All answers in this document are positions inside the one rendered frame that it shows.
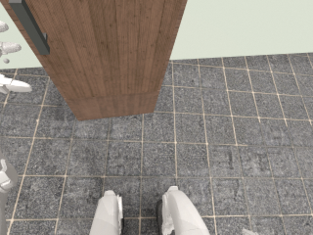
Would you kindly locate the handle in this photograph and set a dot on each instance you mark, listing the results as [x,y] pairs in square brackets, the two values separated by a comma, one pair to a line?
[39,38]

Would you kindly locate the cupboard door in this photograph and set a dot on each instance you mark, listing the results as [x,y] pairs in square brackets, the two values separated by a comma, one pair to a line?
[106,47]

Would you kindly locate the right robot thigh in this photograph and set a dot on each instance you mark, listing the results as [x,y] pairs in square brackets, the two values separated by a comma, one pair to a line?
[186,219]

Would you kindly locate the left robot upper arm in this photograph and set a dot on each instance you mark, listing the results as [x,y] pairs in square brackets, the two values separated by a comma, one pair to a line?
[8,179]

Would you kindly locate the left robot hand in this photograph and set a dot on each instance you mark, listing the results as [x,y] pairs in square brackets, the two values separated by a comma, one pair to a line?
[8,84]

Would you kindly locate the left robot thigh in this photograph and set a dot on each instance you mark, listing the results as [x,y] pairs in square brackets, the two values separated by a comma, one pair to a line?
[109,213]

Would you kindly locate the robot thigh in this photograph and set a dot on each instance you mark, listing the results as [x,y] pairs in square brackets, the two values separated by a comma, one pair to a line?
[186,219]
[109,213]

